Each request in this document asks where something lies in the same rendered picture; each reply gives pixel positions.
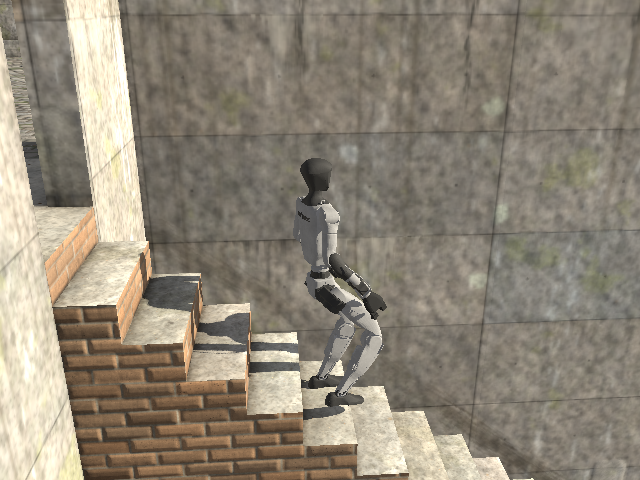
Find stairs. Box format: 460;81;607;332
44;207;534;480

